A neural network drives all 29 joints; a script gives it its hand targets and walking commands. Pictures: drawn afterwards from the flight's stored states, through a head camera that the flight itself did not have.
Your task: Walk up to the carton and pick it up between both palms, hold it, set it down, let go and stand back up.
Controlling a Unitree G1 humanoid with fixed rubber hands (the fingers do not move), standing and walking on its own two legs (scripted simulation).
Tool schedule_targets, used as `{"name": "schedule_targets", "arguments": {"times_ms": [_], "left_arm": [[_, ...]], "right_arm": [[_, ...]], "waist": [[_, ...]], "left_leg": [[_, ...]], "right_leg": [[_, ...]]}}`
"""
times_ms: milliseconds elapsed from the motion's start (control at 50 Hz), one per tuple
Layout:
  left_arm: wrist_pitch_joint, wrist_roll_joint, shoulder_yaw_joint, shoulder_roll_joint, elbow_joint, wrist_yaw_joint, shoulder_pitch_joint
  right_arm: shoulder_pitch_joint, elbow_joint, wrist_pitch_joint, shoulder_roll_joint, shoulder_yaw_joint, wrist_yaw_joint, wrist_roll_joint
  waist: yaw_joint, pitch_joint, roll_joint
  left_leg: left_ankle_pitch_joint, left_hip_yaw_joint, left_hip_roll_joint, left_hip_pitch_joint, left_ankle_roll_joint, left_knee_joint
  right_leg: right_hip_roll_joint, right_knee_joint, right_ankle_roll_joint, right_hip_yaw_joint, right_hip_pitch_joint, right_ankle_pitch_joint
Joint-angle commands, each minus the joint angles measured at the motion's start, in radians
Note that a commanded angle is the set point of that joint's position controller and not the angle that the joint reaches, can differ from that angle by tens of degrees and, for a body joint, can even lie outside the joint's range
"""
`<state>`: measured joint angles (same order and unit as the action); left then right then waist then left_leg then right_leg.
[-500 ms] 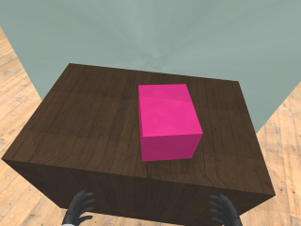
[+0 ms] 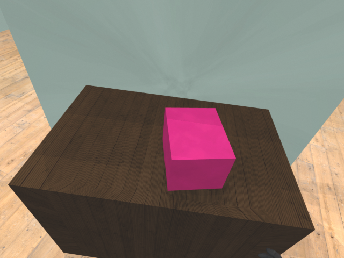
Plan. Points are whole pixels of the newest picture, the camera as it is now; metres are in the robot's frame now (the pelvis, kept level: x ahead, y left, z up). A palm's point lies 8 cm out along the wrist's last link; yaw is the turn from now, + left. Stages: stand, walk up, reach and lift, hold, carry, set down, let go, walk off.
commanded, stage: stand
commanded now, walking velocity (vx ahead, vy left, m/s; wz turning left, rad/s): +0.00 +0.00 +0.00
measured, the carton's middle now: (192, 147) +0.51 -0.02 -0.05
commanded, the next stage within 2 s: none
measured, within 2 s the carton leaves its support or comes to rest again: neither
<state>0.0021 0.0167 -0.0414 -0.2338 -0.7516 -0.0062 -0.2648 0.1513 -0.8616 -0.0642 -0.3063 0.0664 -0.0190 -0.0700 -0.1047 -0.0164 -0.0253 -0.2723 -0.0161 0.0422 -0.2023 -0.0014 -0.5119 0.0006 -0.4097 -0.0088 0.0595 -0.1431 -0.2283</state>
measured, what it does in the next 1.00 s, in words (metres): stands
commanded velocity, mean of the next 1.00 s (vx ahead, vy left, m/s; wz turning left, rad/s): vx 0.00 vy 0.00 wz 0.00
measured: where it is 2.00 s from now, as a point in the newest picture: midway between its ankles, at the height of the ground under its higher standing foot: outside the picture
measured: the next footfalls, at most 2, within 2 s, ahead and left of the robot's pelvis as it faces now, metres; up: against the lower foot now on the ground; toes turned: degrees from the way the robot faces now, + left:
none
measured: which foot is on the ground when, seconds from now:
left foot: down 0.00-1.00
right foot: down 0.00-1.00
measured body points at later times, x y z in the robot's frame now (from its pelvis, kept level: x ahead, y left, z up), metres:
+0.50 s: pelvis -0.04 +0.02 +0.00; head -0.08 +0.05 +0.45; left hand +0.02 +0.29 -0.14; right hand +0.12 -0.23 -0.09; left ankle +0.00 +0.11 -0.74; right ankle +0.00 -0.13 -0.74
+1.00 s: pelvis -0.02 +0.01 +0.00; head -0.03 +0.03 +0.45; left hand +0.02 +0.29 -0.14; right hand +0.13 -0.25 -0.10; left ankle +0.00 +0.11 -0.74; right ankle +0.00 -0.13 -0.74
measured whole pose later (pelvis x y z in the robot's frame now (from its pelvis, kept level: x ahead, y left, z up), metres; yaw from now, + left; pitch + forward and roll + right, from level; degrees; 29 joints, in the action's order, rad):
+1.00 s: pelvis -0.02 +0.01 +0.00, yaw +1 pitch -3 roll -1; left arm 0.01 0.01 -0.04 -0.28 -0.88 -0.01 -0.27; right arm 0.20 -0.86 -0.02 -0.33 0.07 0.00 -0.07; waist -0.10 0.03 -0.03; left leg -0.22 -0.02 -0.01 -0.18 0.03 -0.46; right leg 0.05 -0.41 -0.03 0.06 -0.14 -0.21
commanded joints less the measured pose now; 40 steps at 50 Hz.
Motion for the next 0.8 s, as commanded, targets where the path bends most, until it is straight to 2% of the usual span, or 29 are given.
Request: {"name": "schedule_targets", "arguments": {"times_ms": [0, 40, 60, 100, 120, 160, 180, 200, 220, 260, 280, 320, 360, 380, 440, 460, 480, 500, 520, 540, 560, 580, 600, 640, 680, 700, 720, 740, 780], "left_arm": [[0.063, -0.06, -0.071, -0.248, 0.019, -0.006, -0.017], [0.06, -0.058, -0.063, -0.224, 0.006, -0.001, -0.026], [0.057, -0.059, -0.053, -0.231, -0.01, 0.0, -0.023], [0.054, -0.057, -0.048, -0.235, -0.036, -0.002, -0.049], [0.054, -0.057, -0.054, -0.245, -0.038, -0.002, -0.032], [0.048, -0.062, -0.055, -0.271, -0.041, 0.002, -0.014], [0.048, -0.063, -0.064, -0.27, -0.013, -0.003, 0.005], [0.047, -0.063, -0.055, -0.249, -0.046, -0.002, -0.022], [0.047, -0.065, -0.06, -0.266, -0.035, -0.006, -0.004], [0.039, -0.057, -0.045, -0.219, -0.06, -0.007, -0.02], [0.039, -0.051, -0.059, -0.292, -0.057, -0.004, -0.017], [0.047, -0.05, -0.053, -0.266, -0.048, -0.01, -0.027], [0.041, -0.06, -0.052, -0.245, -0.054, -0.014, 0.009], [0.042, -0.049, -0.047, -0.249, -0.06, -0.015, -0.035], [0.042, -0.052, -0.045, -0.266, -0.073, -0.013, -0.037], [0.042, -0.051, -0.054, -0.282, -0.086, -0.007, -0.06], [0.043, -0.051, -0.051, -0.266, -0.065, -0.011, -0.012], [0.041, -0.05, -0.05, -0.279, -0.06, -0.013, -0.014], [0.036, -0.056, -0.059, -0.271, -0.089, -0.011, -0.059], [0.031, -0.051, -0.055, -0.278, -0.072, -0.007, 0.004], [0.037, -0.049, -0.058, -0.287, -0.067, -0.007, -0.015], [0.041, -0.061, -0.051, -0.256, -0.083, -0.006, -0.013], [0.042, -0.048, -0.057, -0.29, -0.086, -0.007, -0.031], [0.041, -0.046, -0.044, -0.264, -0.09, -0.001, -0.034], [0.047, -0.044, -0.051, -0.277, -0.087, -0.004, -0.066], [0.049, -0.043, -0.043, -0.269, -0.095, -0.006, -0.057], [0.041, -0.039, -0.039, -0.237, -0.093, -0.002, -0.051], [0.043, -0.044, -0.041, -0.24, -0.096, 0.001, -0.038], [0.048, -0.045, -0.056, -0.294, -0.083, -0.002, 0.005]], "right_arm": [[0.02, 0.1, -0.013, -0.204, -0.109, -0.002, 0.115], [0.059, 0.088, -0.003, -0.235, -0.119, -0.011, 0.117], [0.019, 0.105, -0.004, -0.229, -0.117, -0.004, 0.127], [0.07, 0.081, -0.008, -0.189, -0.103, -0.005, 0.114], [0.056, 0.084, -0.006, -0.219, -0.111, -0.005, 0.113], [0.045, 0.098, 0.009, -0.235, -0.119, -0.002, 0.12], [0.057, 0.109, 0.008, -0.203, -0.106, -0.001, 0.104], [0.029, 0.098, 0.001, -0.236, -0.118, -0.001, 0.121], [0.035, 0.102, -0.004, -0.221, -0.113, -0.002, 0.107], [0.014, 0.098, -0.001, -0.274, -0.13, -0.001, 0.125], [0.021, 0.103, -0.001, -0.252, -0.13, -0.001, 0.113], [0.011, 0.11, 0.007, -0.267, -0.128, 0.003, 0.115], [0.041, 0.097, 0.009, -0.276, -0.132, -0.004, 0.121], [0.033, 0.12, 0.003, -0.262, -0.125, 0.002, 0.112], [0.099, 0.081, 0.0, -0.258, -0.128, 0.004, 0.113], [0.081, 0.097, 0.003, -0.233, -0.118, 0.011, 0.103], [0.066, 0.107, 0.002, -0.231, -0.118, -0.004, 0.105], [0.062, 0.109, 0.004, -0.259, -0.127, -0.005, 0.105], [-0.004, 0.114, 0.016, -0.258, -0.127, 0.007, 0.113], [0.018, 0.123, 0.017, -0.28, -0.137, 0.006, 0.115], [0.058, 0.113, 0.012, -0.256, -0.13, 0.009, 0.099], [0.017, 0.111, 0.014, -0.245, -0.125, 0.009, 0.11], [0.011, 0.115, 0.022, -0.224, -0.112, 0.014, 0.102], [0.046, 0.111, 0.023, -0.264, -0.131, 0.013, 0.103], [0.038, 0.107, 0.025, -0.242, -0.116, 0.015, 0.101], [0.062, 0.102, 0.026, -0.271, -0.13, 0.003, 0.092], [0.001, 0.125, 0.022, -0.264, -0.129, 0.007, 0.102], [0.016, 0.114, 0.029, -0.266, -0.132, 0.008, 0.108], [0.058, 0.096, 0.024, -0.245, -0.125, 0.007, 0.098]], "waist": [[0.084, -0.039, -0.041], [0.086, -0.003, 0.011], [0.086, -0.011, 0.079], [0.091, -0.007, -0.015], [0.084, 0.049, 0.03], [0.096, 0.034, -0.014], [0.095, 0.05, -0.006], [0.077, 0.04, 0.065], [0.098, 0.06, 0.063], [0.088, 0.1, 0.106], [0.092, 0.114, 0.045], [0.062, 0.109, 0.029], [0.095, 0.155, 0.092], [0.068, 0.152, 0.084], [0.093, 0.13, 0.065], [0.078, 0.132, 0.099], [0.099, 0.171, 0.094], [0.093, 0.172, 0.167], [0.061, 0.083, 0.115], [0.084, 0.101, 0.03], [0.095, 0.095, 0.028], [0.071, 0.109, 0.067], [0.064, 0.16, 0.014], [0.081, 0.103, 0.105], [0.062, 0.095, 0.08], [0.085, 0.098, 0.088], [0.065, 0.09, 0.098], [0.074, 0.104, 0.032], [0.093, 0.105, -0.016]], "left_leg": [[0.281, 0.088, 0.078, 0.068, 0.04, 0.079], [0.21, 0.069, 0.083, -0.005, 0.045, 0.089], [0.167, 0.059, 0.079, 0.0, 0.047, 0.101], [0.131, 0.093, 0.071, 0.016, 0.043, 0.109], [0.128, 0.088, 0.072, -0.034, 0.043, 0.129], [0.046, 0.079, 0.063, -0.038, 0.044, 0.135], [0.032, 0.097, 0.06, -0.038, 0.033, 0.136], [-0.026, 0.105, 0.065, -0.063, 0.048, 0.161], [-0.051, 0.1, 0.06, -0.059, 0.039, 0.167], [-0.141, 0.133, 0.081, -0.124, 0.049, 0.211], [-0.099, 0.141, 0.073, -0.136, 0.044, 0.207], [-0.218, 0.143, 0.075, -0.182, 0.034, 0.229], [-0.264, 0.127, 0.068, -0.195, 0.028, 0.238], [-0.304, 0.166, 0.08, -0.235, 0.038, 0.263], [-0.297, 0.144, 0.074, -0.198, 0.024, 0.252], [-0.29, 0.151, 0.068, -0.189, 0.027, 0.263], [-0.267, 0.165, 0.072, -0.191, 0.028, 0.268], [-0.26, 0.151, 0.072, -0.187, 0.022, 0.272], [-0.259, 0.173, 0.065, -0.144, 0.027, 0.26], [-0.202, 0.162, 0.074, -0.159, 0.027, 0.239], [-0.173, 0.17, 0.075, -0.114, 0.03, 0.241], [-0.178, 0.153, 0.074, -0.118, 0.025, 0.223], [-0.164, 0.182, 0.079, -0.151, 0.028, 0.237], [-0.171, 0.137, 0.067, -0.118, 0.015, 0.222], [-0.214, 0.158, 0.073, -0.15, 0.029, 0.221], [-0.186, 0.157, 0.068, -0.109, 0.02, 0.229], [-0.101, 0.132, 0.054, -0.109, 0.017, 0.199], [-0.047, 0.133, 0.06, -0.08, 0.024, 0.188], [0.039, 0.118, 0.059, -0.016, 0.018, 0.161]], "right_leg": [[0.094, 0.062, 0.015, -0.061, 0.002, 0.132], [0.106, 0.071, 0.018, -0.084, 0.017, 0.1], [0.111, 0.07, 0.015, -0.085, 0.041, 0.08], [0.096, 0.086, 0.011, -0.065, -0.011, 0.043], [0.105, 0.073, 0.013, -0.072, -0.01, 0.016], [0.098, 0.086, 0.006, -0.067, -0.026, -0.025], [0.095, 0.082, 0.005, -0.061, -0.046, -0.042], [0.093, 0.073, 0.008, -0.075, -0.02, -0.054], [0.103, 0.095, 0.007, -0.063, -0.056, -0.08], [0.091, 0.059, 0.011, -0.066, -0.039, -0.072], [0.099, 0.066, 0.006, -0.069, -0.04, -0.052], [0.086, 0.056, 0.015, -0.07, -0.026, -0.115], [0.085, 0.05, 0.012, -0.067, -0.059, -0.163], [0.085, 0.038, 0.013, -0.079, -0.024, -0.131], [0.082, 0.04, 0.01, -0.07, -0.033, -0.145], [0.088, 0.035, 0.015, -0.075, -0.048, -0.137], [0.087, 0.027, 0.003, -0.063, -0.067, -0.128], [0.1, 0.038, 0.013, -0.078, -0.066, -0.131], [0.075, 0.02, 0.008, -0.046, -0.022, -0.088], [0.085, 0.036, 0.002, -0.064, -0.02, -0.071], [0.091, 0.039, 0.017, -0.065, -0.055, -0.091], [0.095, 0.052, 0.013, -0.068, -0.057, -0.118], [0.103, 0.048, 0.014, -0.084, -0.067, -0.1], [0.106, 0.059, 0.019, -0.089, -0.023, -0.124], [0.1, 0.06, 0.016, -0.094, -0.016, -0.114], [0.108, 0.064, 0.013, -0.09, -0.029, -0.12], [0.101, 0.064, 0.006, -0.086, -0.05, -0.063], [0.11, 0.077, 0.006, -0.085, -0.04, -0.045], [0.122, 0.098, 0.012, -0.086, -0.1, -0.058]]}}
